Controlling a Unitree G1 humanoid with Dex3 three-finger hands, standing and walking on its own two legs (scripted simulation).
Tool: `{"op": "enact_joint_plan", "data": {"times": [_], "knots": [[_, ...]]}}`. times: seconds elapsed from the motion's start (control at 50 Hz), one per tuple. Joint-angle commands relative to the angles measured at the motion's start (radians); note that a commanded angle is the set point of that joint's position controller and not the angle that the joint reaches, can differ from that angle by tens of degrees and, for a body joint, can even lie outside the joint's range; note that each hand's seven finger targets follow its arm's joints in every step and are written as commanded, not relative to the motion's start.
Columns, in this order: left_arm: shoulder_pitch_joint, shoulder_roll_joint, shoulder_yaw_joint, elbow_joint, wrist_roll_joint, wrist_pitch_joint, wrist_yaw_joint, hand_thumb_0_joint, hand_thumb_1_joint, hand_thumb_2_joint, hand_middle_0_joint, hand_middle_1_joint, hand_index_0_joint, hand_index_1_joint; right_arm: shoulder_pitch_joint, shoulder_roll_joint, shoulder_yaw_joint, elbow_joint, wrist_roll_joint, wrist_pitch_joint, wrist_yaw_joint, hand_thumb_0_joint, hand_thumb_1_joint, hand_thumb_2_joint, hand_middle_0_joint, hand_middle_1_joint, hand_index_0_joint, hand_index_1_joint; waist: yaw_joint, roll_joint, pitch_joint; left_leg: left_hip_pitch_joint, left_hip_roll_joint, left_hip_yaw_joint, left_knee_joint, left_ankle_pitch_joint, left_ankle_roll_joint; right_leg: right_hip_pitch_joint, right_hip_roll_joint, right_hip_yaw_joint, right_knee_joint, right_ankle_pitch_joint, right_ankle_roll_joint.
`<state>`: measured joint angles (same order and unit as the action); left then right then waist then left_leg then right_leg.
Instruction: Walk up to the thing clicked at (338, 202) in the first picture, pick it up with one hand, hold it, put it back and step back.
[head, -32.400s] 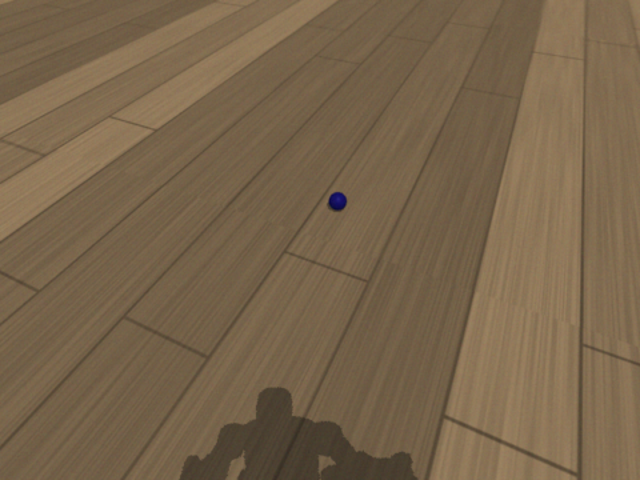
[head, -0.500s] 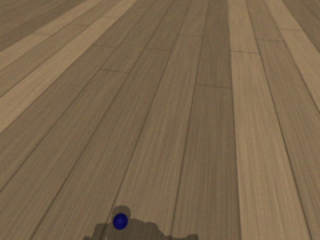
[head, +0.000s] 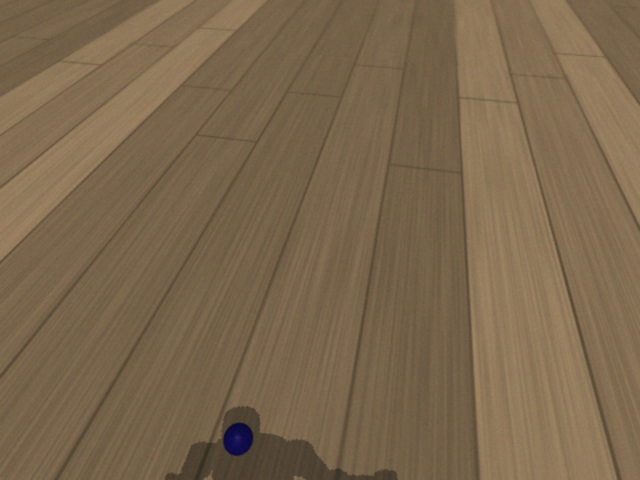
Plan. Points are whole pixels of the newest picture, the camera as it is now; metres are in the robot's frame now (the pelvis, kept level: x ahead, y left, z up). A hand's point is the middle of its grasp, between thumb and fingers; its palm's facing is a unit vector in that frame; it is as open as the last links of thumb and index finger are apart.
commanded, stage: stand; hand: left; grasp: from above
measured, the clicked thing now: (238, 438) +0.41 +0.25 -0.74
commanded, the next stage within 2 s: step back in 0.06 s
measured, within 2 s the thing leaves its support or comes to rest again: neither
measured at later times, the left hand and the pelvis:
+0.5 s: hand out of the picture +0.09 +0.32 -0.18, palm faces -0.01 -0.94 -0.35, open 7.3 cm; pelvis -0.06 +0.06 -0.02, yaw +0 degrees
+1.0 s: hand out of the picture -0.06 +0.31 -0.15, palm faces -0.05 -0.91 -0.41, open 7.3 cm; pelvis -0.16 +0.05 -0.02, yaw -5 degrees
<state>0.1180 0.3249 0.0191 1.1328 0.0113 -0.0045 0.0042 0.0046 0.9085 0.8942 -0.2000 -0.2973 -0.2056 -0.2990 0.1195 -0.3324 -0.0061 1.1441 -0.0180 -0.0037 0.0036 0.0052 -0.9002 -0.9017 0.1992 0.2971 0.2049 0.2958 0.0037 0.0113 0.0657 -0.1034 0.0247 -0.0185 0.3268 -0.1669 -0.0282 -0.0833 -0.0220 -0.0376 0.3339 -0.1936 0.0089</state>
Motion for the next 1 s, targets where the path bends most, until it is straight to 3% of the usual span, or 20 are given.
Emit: {"op": "enact_joint_plan", "data": {"times": [0.0, 0.02, 0.04, 0.06, 0.12, 0.18, 0.22, 0.28, 0.3, 0.32, 0.34, 0.38, 0.46, 0.6, 0.64, 0.78, 0.82, 0.86, 0.88, 0.98], "knots": [[-0.043, 0.214, 0.037, -0.06, 0.003, -0.025, 0.011, 0.0, 0.9, 0.9, -0.2, -0.3, -0.2, -0.3, -0.035, -0.202, -0.039, -0.064, 0.001, -0.022, -0.017, 0.0, -0.9, -0.9, 0.2, 0.3, 0.2, 0.3, -0.007, -0.013, -0.07, -0.001, 0.099, -0.074, -0.049, 0.1, 0.04, -0.012, -0.109, 0.097, -0.065, 0.088, -0.024], [-0.04, 0.213, 0.035, -0.061, 0.001, -0.027, 0.009, 0.0, 0.9, 0.9, -0.2, -0.3, -0.2, -0.3, -0.03, -0.203, -0.037, -0.061, 0.003, -0.022, -0.016, 0.0, -0.9, -0.9, 0.2, 0.3, 0.2, 0.3, -0.005, -0.011, -0.07, 0.003, 0.101, -0.076, -0.05, 0.108, 0.041, -0.012, -0.109, 0.099, -0.065, 0.096, -0.025], [-0.032, 0.293, 0.085, -0.073, -0.018, -0.017, 0.015, 0.0, 0.9, 0.9, -0.2, -0.3, -0.2, -0.3, -0.078, -0.259, -0.053, -0.086, 0.012, -0.005, -0.01, 0.0, -0.9, -0.9, 0.2, 0.3, 0.2, 0.3, 0.0, -0.024, 0.036, -0.086, 0.078, -0.083, 0.073, 0.257, 0.059, -0.089, -0.101, 0.113, 0.012, 0.281, -0.034], [-0.025, 0.294, 0.089, -0.091, -0.02, -0.014, 0.018, 0.0, 0.9, 0.9, -0.2, -0.3, -0.2, -0.3, -0.056, -0.237, -0.052, -0.101, 0.021, 0.001, -0.01, 0.0, -0.9, -0.9, 0.2, 0.3, 0.2, 0.3, -0.009, -0.039, -0.001, -0.096, 0.066, -0.062, 0.121, 0.278, 0.056, -0.067, -0.112, 0.116, 0.032, 0.346, -0.052], [-0.033, 0.302, 0.1, -0.136, -0.018, -0.007, 0.022, 0.0, 0.9, 0.9, -0.2, -0.3, -0.2, -0.3, -0.029, -0.23, -0.06, -0.125, 0.027, 0.013, -0.011, 0.0, -0.9, -0.9, 0.2, 0.3, 0.2, 0.3, -0.018, -0.082, -0.077, -0.096, 0.003, -0.017, 0.278, 0.195, 0.051, -0.073, -0.188, 0.174, 0.026, 0.411, -0.14], [-0.106, 0.316, 0.108, -0.203, 0.002, 0.003, 0.024, 0.0, 0.9, 0.9, -0.2, -0.3, -0.2, -0.3, 0.016, -0.226, -0.075, -0.147, 0.019, 0.036, -0.004, 0.0, -0.9, -0.9, 0.2, 0.3, 0.2, 0.3, -0.03, -0.194, -0.116, -0.134, -0.068, -0.003, 0.497, -0.258, 0.056, -0.134, -0.307, 0.258, 0.021, 0.391, -0.242], [-0.126, 0.317, 0.111, -0.238, 0.017, 0.007, 0.023, 0.0, 0.9, 0.9, -0.2, -0.3, -0.2, -0.3, 0.051, -0.223, -0.078, -0.169, 0.015, 0.046, 0.003, 0.0, -0.9, -0.9, 0.2, 0.3, 0.2, 0.3, -0.037, -0.214, -0.117, -0.164, -0.053, -0.031, 0.546, -0.359, 0.068, -0.161, -0.318, 0.236, 0.068, 0.385, -0.257], [-0.154, 0.286, 0.099, -0.27, 0.013, 0.02, 0.024, 0.0, 0.9, 0.9, -0.2, -0.3, -0.2, -0.3, 0.082, -0.226, -0.084, -0.183, 0.019, 0.033, 0.002, 0.0, -0.9, -0.9, 0.2, 0.3, 0.2, 0.3, -0.05, -0.187, -0.13, -0.174, -0.027, -0.016, 0.303, -0.132, 0.07, -0.092, -0.23, 0.156, 0.204, 0.384, -0.165], [-0.139, 0.277, 0.095, -0.278, 0.004, 0.029, 0.022, 0.0, 0.9, 0.9, -0.2, -0.3, -0.2, -0.3, 0.077, -0.245, -0.088, -0.19, 0.01, 0.024, -0.003, 0.0, -0.9, -0.9, 0.2, 0.3, 0.2, 0.3, -0.043, -0.093, -0.124, -0.141, 0.025, -0.051, 0.166, 0.191, 0.069, -0.116, -0.159, 0.11, 0.292, 0.308, -0.114], [-0.138, 0.231, 0.087, -0.296, -0.011, 0.036, 0.024, 0.0, 0.9, 0.9, -0.2, -0.3, -0.2, -0.3, 0.057, -0.303, -0.103, -0.203, -0.007, 0.017, -0.009, 0.0, -0.9, -0.9, 0.2, 0.3, 0.2, 0.3, -0.037, 0.095, -0.121, -0.095, 0.146, -0.224, 0.098, 0.466, 0.097, -0.21, -0.018, 0.054, 0.454, 0.143, -0.059], [-0.142, 0.199, 0.083, -0.303, -0.014, 0.046, 0.03, 0.0, 0.9, 0.9, -0.2, -0.3, -0.2, -0.3, 0.077, -0.347, -0.114, -0.201, -0.012, 0.012, -0.013, 0.0, -0.9, -0.9, 0.2, 0.3, 0.2, 0.3, -0.045, 0.188, -0.094, 0.033, 0.23, -0.373, 0.056, 0.649, 0.142, -0.402, 0.128, 0.104, 0.563, -0.339, -0.047], [-0.05, 0.201, 0.078, -0.289, -0.009, 0.06, 0.041, 0.0, 0.9, 0.9, -0.2, -0.3, -0.2, -0.3, 0.065, -0.359, -0.115, -0.228, -0.009, 0.007, -0.022, 0.0, -0.9, -0.9, 0.2, 0.3, 0.2, 0.3, -0.032, 0.151, -0.13, 0.034, 0.283, -0.369, 0.097, 0.742, 0.163, -0.411, 0.125, 0.216, 0.725, -0.447, -0.048], [-0.007, 0.238, 0.085, -0.274, -0.017, 0.065, 0.043, 0.0, 0.9, 0.9, -0.2, -0.3, -0.2, -0.3, -0.052, -0.284, -0.106, -0.283, -0.02, 0.009, -0.044, 0.0, -0.9, -0.9, 0.2, 0.3, 0.2, 0.3, 0.024, 0.139, -0.126, 0.058, 0.165, -0.187, 0.113, 0.561, 0.102, -0.431, 0.113, 0.255, 0.802, -0.276, -0.037], [-0.027, 0.234, 0.094, -0.315, -0.001, 0.05, 0.032, 0.0, 0.9, 0.9, -0.2, -0.3, -0.2, -0.3, 0.065, -0.257, -0.115, -0.296, -0.003, 0.011, -0.054, 0.0, -0.9, -0.9, 0.2, 0.3, 0.2, 0.3, -0.052, 0.086, -0.115, 0.155, 0.183, -0.175, 0.142, 0.528, 0.138, -0.407, 0.087, 0.181, 0.593, -0.268, 0.011], [-0.012, 0.234, 0.097, -0.315, 0.003, 0.048, 0.031, 0.0, 0.9, 0.9, -0.2, -0.3, -0.2, -0.3, 0.064, -0.274, -0.12, -0.309, -0.005, 0.013, -0.05, 0.0, -0.9, -0.9, 0.2, 0.3, 0.2, 0.3, -0.058, 0.1, -0.127, 0.14, 0.228, -0.216, 0.139, 0.495, 0.184, -0.354, 0.061, 0.159, 0.525, -0.286, 0.006], [0.128, 0.228, 0.11, -0.282, 0.018, 0.039, 0.009, 0.0, 0.9, 0.9, -0.2, -0.3, -0.2, -0.3, -0.042, -0.305, -0.123, -0.341, 0.0, 0.014, -0.035, 0.0, -0.9, -0.9, 0.2, 0.3, 0.2, 0.3, 0.009, 0.072, -0.132, -0.116, 0.253, -0.24, 0.096, 0.129, 0.205, -0.107, 0.028, 0.082, 0.281, -0.168, -0.059], [0.168, 0.242, 0.118, -0.273, 0.024, 0.032, 0.007, 0.0, 0.9, 0.9, -0.2, -0.3, -0.2, -0.3, -0.062, -0.282, -0.116, -0.342, 0.009, 0.018, -0.029, 0.0, -0.9, -0.9, 0.2, 0.3, 0.2, 0.3, 0.025, -0.032, -0.13, -0.209, 0.178, -0.181, 0.163, 0.039, 0.145, -0.052, -0.01, 0.161, 0.192, -0.044, -0.102], [0.082, 0.341, 0.138, -0.327, 0.025, 0.031, 0.001, 0.0, 0.9, 0.9, -0.2, -0.3, -0.2, -0.3, -0.082, -0.232, -0.107, -0.349, 0.016, 0.02, -0.028, 0.0, -0.9, -0.9, 0.2, 0.3, 0.2, 0.3, 0.033, -0.301, -0.024, -0.29, -0.098, 0.011, 0.494, -0.289, 0.022, -0.227, -0.279, 0.542, -0.034, -0.017, -0.287], [0.023, 0.355, 0.14, -0.37, 0.033, 0.025, 0.005, 0.0, 0.9, 0.9, -0.2, -0.3, -0.2, -0.3, -0.059, -0.241, -0.11, -0.338, 0.011, 0.028, -0.029, 0.0, -0.9, -0.9, 0.2, 0.3, 0.2, 0.3, 0.033, -0.3, 0.01, -0.27, -0.134, -0.057, 0.714, -0.437, 0.012, -0.322, -0.366, 0.615, -0.068, 0.016, -0.351], [-0.059, 0.265, 0.126, -0.416, 0.027, 0.018, 0.021, 0.0, 0.9, 0.9, -0.2, -0.3, -0.2, -0.3, 0.066, -0.229, -0.087, -0.298, 0.021, 0.024, -0.029, 0.0, -0.9, -0.9, 0.2, 0.3, 0.2, 0.3, -0.017, -0.121, -0.028, -0.326, -0.174, -0.124, 0.858, -0.298, 0.015, -0.208, -0.169, 0.283, 0.039, 0.258, -0.205]]}}
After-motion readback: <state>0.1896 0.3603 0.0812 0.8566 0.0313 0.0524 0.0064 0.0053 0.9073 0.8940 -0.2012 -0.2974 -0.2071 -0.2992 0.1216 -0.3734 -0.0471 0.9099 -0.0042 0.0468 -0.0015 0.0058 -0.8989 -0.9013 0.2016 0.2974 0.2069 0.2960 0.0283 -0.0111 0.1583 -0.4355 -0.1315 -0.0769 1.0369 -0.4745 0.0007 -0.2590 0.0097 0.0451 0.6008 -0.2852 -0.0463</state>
